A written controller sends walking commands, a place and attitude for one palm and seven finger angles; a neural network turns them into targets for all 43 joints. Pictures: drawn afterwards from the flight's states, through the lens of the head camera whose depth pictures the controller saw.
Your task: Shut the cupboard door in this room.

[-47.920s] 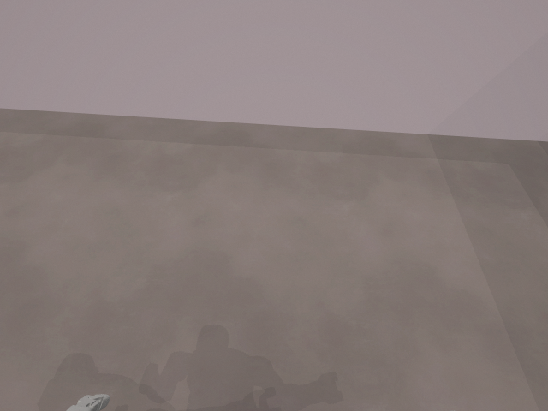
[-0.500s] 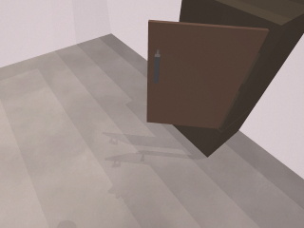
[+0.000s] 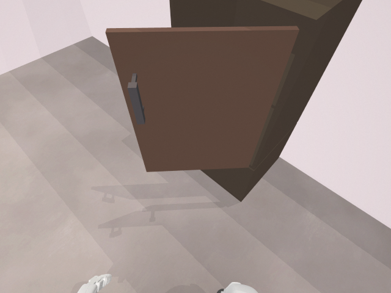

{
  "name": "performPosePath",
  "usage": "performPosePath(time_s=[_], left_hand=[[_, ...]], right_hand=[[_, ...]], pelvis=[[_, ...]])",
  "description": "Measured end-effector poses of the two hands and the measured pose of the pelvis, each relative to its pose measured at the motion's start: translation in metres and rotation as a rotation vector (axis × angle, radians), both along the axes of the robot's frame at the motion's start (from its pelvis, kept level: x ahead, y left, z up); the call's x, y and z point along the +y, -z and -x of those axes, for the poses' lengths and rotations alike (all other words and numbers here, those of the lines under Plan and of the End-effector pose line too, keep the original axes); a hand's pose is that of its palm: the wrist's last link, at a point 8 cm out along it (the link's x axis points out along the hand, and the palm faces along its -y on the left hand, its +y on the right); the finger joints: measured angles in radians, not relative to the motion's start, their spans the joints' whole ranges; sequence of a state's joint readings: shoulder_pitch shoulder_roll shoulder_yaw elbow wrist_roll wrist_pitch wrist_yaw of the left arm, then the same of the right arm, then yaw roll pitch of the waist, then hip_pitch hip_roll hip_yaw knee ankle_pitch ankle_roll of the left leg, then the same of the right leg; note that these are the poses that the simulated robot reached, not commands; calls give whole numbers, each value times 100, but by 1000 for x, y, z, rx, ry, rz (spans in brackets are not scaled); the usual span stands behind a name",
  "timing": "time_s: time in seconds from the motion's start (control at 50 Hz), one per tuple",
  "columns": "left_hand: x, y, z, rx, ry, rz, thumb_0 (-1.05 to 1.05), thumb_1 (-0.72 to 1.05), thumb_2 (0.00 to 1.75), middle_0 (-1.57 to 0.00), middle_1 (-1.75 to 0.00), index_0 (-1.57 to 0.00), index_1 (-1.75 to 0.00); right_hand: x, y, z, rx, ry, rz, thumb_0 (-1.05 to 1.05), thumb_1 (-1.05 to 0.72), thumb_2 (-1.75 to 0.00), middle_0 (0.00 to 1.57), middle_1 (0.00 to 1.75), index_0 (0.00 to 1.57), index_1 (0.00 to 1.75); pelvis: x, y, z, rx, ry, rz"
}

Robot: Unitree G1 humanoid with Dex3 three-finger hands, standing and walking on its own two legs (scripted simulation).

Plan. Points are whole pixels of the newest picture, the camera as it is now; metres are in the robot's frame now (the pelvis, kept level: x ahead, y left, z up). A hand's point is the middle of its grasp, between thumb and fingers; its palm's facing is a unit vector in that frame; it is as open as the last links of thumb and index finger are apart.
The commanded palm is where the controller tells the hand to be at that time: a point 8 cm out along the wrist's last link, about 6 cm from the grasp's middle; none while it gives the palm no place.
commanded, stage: take the last steps up to it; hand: left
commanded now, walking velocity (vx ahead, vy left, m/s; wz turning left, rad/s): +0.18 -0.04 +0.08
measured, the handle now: (137, 99) +0.57 +0.16 +0.04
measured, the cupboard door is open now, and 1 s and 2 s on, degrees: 46 46 46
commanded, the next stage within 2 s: come to a stop and stand still in 0.08 s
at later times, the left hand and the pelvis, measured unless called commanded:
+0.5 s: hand out of the picture +0.10 +0.15 -0.16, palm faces +0.09 -0.98 -0.17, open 7.3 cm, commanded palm none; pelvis +0.10 -0.02 +0.02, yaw +2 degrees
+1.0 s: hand out of the picture +0.11 +0.13 -0.15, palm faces +0.06 -0.98 -0.19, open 7.3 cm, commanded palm none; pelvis +0.06 -0.05 +0.02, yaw +2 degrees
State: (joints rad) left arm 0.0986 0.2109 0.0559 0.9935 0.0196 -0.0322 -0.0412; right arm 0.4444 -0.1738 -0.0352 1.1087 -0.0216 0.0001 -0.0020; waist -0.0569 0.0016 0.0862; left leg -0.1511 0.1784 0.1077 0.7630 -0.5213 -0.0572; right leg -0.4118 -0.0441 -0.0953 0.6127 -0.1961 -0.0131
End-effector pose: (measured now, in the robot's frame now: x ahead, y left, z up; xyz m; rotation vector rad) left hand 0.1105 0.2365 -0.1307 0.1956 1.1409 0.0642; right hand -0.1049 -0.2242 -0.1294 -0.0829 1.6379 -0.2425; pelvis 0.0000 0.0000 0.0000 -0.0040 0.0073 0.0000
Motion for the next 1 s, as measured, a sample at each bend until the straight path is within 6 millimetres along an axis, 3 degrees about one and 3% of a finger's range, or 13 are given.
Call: performPosePath(time_s=[0.08, 0.14, 0.26, 0.34, 0.42, 0.48, 0.56, 0.64, 0.78, 0.9, 1.0], left_hand=[[-21, -4, 2, 48, -41, 8, 0, 91, 90, -19, -30, -20, -30], [-22, -8, 6, 74, -99, -6, -1, 94, 90, -20, -30, -20, -30], [-26, 6, 14, 153, -152, 29, -1, 93, 90, -20, -30, -20, -30], [-37, 12, 15, 208, -184, 54, 0, 92, 90, -19, -30, -20, -30], [-43, 8, 17, 251, -194, 54, 1, 92, 90, -19, -30, -20, -30], [-41, 3, 17, 263, -193, 32, 1, 92, 90, -20, -30, -20, -30], [-35, -3, 13, 245, -192, -25, 1, 91, 90, -20, -30, -20, -30], [-35, -11, 9, 206, -183, -83, 1, 91, 90, -20, -30, -20, -30], [-49, -18, 6, 184, -135, -78, 0, 91, 90, -19, -30, -20, -30], [-56, -11, 3, 149, -122, -39, 1, 91, 90, -20, -30, -20, -30], [-55, -6, 7, 122, -138, -4, 0, 93, 90, -20, -30, -20, -30]], right_hand=[[-20, 0, -72, -96, -47, 14, 0, -91, -90, 20, 30, 20, 30], [-28, -7, -137, -216, -103, 25, 0, -91, -90, 20, 30, 20, 30], [-22, -16, -249, -423, -204, 34, 0, -91, -90, 20, 30, 19, 30], [-7, -22, -293, -466, -248, 23, 0, -91, -90, 20, 30, 19, 30], [0, -23, -318, -478, -254, 5, 0, -91, -90, 20, 30, 20, 30], [-3, -19, -324, -479, -241, -3, 0, -91, -90, 20, 30, 20, 30], [-18, -8, -315, -455, -225, -8, 0, -90, -90, 21, 30, 20, 30], [-43, 3, -296, -405, -199, -9, 0, -90, -90, 21, 30, 20, 30], [-69, -2, -252, -316, -144, 14, 0, -91, -90, 20, 30, 20, 30], [-69, -5, -213, -280, -133, 31, 0, -91, -90, 20, 30, 20, 30], [-55, -8, -178, -234, -145, 25, 0, -91, -90, 20, 30, 20, 30]], pelvis=[[-10, -10, -22, -2, -17, 9], [-16, -16, -40, 7, -35, 17], [-17, -14, -77, -4, -38, 45], [-18, -15, -98, -15, -41, 27], [-18, -19, -107, -6, -36, 6], [-21, -19, -106, -1, -34, -3], [-30, -14, -101, -1, -31, -24], [-43, -11, -95, -3, -31, -23], [-54, -19, -87, -6, -24, -38], [-53, -19, -74, -14, -26, -22], [-49, -20, -61, -38, -29, -4]])
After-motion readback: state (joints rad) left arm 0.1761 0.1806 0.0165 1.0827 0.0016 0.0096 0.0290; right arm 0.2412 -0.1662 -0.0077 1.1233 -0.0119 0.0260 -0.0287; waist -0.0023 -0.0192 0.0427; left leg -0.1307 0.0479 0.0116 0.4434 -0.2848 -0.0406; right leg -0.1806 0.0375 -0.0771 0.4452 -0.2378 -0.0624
